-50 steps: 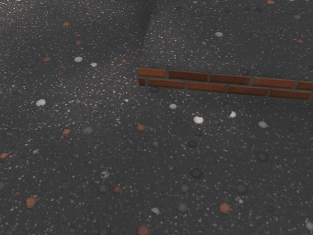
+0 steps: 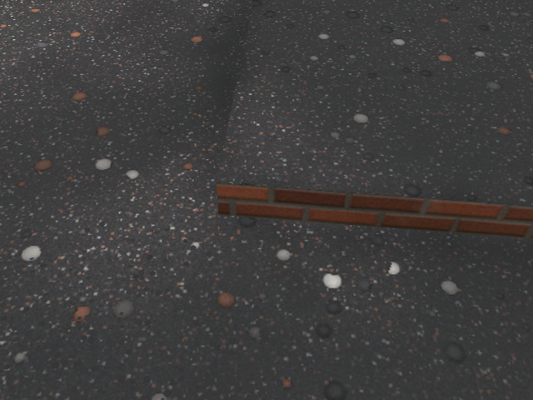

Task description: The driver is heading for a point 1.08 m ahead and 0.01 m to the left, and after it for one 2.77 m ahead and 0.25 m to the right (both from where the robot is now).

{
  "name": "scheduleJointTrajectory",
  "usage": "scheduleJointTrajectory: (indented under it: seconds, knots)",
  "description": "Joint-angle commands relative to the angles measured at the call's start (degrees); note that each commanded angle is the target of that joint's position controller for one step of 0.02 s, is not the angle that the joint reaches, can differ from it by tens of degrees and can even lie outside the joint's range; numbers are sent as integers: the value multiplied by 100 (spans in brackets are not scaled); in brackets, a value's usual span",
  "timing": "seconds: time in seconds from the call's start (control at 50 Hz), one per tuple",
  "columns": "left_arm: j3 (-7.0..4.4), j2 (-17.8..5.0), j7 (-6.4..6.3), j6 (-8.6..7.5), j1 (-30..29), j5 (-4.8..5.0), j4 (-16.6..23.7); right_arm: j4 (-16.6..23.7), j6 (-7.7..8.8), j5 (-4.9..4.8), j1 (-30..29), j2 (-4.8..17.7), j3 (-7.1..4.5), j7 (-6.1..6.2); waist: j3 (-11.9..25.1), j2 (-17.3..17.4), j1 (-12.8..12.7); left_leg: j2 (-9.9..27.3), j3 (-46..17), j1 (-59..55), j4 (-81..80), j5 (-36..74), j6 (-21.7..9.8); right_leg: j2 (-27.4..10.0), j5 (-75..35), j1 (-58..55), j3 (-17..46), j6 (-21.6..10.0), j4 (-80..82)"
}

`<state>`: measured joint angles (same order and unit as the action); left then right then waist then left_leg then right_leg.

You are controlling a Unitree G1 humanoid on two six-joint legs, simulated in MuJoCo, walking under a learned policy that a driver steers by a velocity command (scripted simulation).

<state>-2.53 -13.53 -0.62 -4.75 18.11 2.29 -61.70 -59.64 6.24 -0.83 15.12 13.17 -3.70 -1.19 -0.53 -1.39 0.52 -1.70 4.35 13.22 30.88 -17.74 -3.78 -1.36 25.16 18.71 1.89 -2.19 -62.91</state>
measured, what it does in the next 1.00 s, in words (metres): walks ahead: right foot, then left foot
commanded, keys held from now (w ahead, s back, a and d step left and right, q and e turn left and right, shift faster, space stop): w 1.00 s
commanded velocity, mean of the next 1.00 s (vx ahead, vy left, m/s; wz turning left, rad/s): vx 0.47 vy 0.00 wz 0.00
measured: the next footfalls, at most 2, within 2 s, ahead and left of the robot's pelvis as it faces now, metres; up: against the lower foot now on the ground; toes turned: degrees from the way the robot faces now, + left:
right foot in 0.42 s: +0.38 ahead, -0.16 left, +0.00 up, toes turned -3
left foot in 0.94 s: +0.63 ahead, +0.05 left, +0.00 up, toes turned +5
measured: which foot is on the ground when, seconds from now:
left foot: down 0.00-0.42, up 0.44-0.92, down 0.94-1.00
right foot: up 0.00-0.40, down 0.42-0.96, up 0.98-1.00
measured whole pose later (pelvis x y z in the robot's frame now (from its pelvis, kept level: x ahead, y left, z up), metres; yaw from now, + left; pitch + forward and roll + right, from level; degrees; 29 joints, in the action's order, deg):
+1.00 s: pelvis +0.51 -0.04 +0.00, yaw +0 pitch +1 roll -1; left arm -2.5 -12.8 0.3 -4.3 21.9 -0.7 -59.6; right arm -49.7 4.8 2.5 5.2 12.8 -2.1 -1.2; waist -2.8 -0.5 -2.4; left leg 0.2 5.5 22.5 30.9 -8.7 -4.5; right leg 0.9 24.4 8.6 -1.8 -3.4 -48.0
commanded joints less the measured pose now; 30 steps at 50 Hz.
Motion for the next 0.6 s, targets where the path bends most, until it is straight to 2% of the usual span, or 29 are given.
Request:
scheduleJointTrajectory:
  seconds: [0.02,0.06,0.1,0.16,0.22,0.3,0.34,0.36,0.38,0.4,0.42,0.44,0.46,0.48,0.5,0.52,0.54,0.56,0.58,0.6]
  knots:
    - [-160,-521,34,-187,-602,-5,540,142,66,52,359,456,37,-41,-312,387,97,1729,-2287,-1479,-2038,844,-829,-567,-916,2470,221,-277,-561]
    - [-206,-444,56,-100,-566,-47,525,90,3,89,526,379,91,-4,-274,565,29,1430,-1626,-1258,-2181,1445,-693,-631,-1242,2109,32,-185,-60]
    - [-202,-318,62,-32,-843,-92,632,35,-24,103,759,542,78,71,-329,489,54,1392,-1368,-1229,-2298,1845,-750,-610,-1521,2235,-114,-20,422]
    - [-139,-189,71,-13,-1623,-119,951,67,-65,110,828,728,46,173,-507,449,183,1379,-1142,-1057,-2477,1806,-767,-536,-2122,2301,-183,147,1645]
    - [-96,-219,130,-22,-2149,-87,1124,44,-73,75,1000,794,7,202,-624,555,307,1351,-903,-959,-2598,1642,-732,-371,-2641,1999,-327,169,2477]
    - [-63,-300,246,-70,-2599,-54,1351,-67,-115,1,1207,763,-42,210,-803,554,322,1610,-791,-1443,-2445,1822,-682,-332,-2631,1998,-270,-30,2990]
    - [-99,-432,304,-109,-2539,-49,1409,-54,-154,-11,1121,842,-92,217,-685,602,170,1724,-730,-1737,-2143,2385,-593,-248,-2337,1714,-311,-190,3183]
    - [-157,-559,314,-124,-2304,-51,1380,-21,-172,-5,1022,915,-117,218,-481,692,-2,1724,-666,-1806,-1819,3247,-532,-104,-2173,1249,-414,-278,3217]
    - [-255,-728,302,-128,-1796,-57,1259,10,-203,8,924,964,-132,219,-113,787,-301,1635,-540,-1783,-1178,4325,-444,106,-2061,482,-576,-388,3203]
    - [-404,-961,269,-114,-771,-50,939,51,-241,34,850,873,-94,218,465,760,-777,1348,-322,-1420,-8,4822,-281,277,-2033,-819,-677,-543,3205]
    - [-531,-1371,212,-94,327,-111,700,190,-249,114,877,704,-3,206,1260,223,-1112,1017,-129,-91,1855,3363,-67,-703,-1697,-2633,503,-890,3121]
    - [-579,-1753,240,-78,796,-185,554,234,-115,68,1633,-206,237,129,2199,-1421,-616,-142,-393,1987,3958,-900,291,-2108,-192,-4342,3568,-1853,4064]
    - [-418,-1224,258,-104,610,-152,574,235,51,-103,1154,323,124,107,1987,-982,-802,-19,-1235,2649,4758,-1415,150,-2011,429,-4106,4233,-1667,4785]
    - [-335,-970,250,-146,0,-128,681,459,142,-239,573,681,25,103,1072,-792,-664,301,-1089,3117,4908,-983,24,-1872,109,-3324,3342,-1376,4843]
    - [-256,-765,255,-178,-563,-158,834,543,170,-213,267,761,11,155,681,-235,-456,646,-958,2865,4645,-378,-25,-1685,-562,-2399,2570,-1221,4952]
    - [-202,-584,280,-205,-890,-226,872,542,134,-108,159,754,-49,208,390,-54,-249,864,-891,2530,4283,2,-21,-1477,-1174,-1584,1968,-1121,5084]
    - [-158,-457,293,-230,-1006,-285,849,520,46,-60,329,653,-70,227,337,-174,-24,1038,-948,2111,4032,212,-33,-1283,-1424,-1100,1561,-1044,5228]
    - [-143,-415,302,-230,-974,-287,800,499,-33,-53,444,515,-64,232,292,-247,62,1080,-930,1917,3847,263,-23,-1191,-1491,-854,1351,-1060,5369]
    - [-151,-475,280,-231,-869,-264,743,508,-93,-53,462,415,-56,237,198,-252,103,1126,-890,1881,3652,271,3,-1148,-1555,-666,1162,-1103,5505]
    - [-168,-577,243,-233,-757,-253,692,569,-133,-44,332,411,-61,246,56,-240,120,1159,-846,1995,3434,381,54,-1134,-1634,-541,1024,-1140,5633]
